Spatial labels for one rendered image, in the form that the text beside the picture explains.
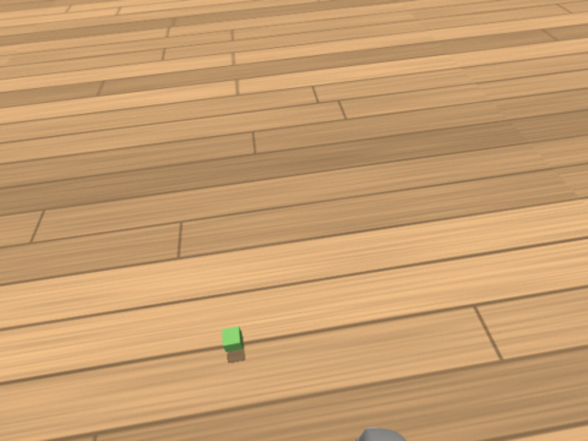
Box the cube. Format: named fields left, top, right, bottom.
left=222, top=326, right=243, bottom=352

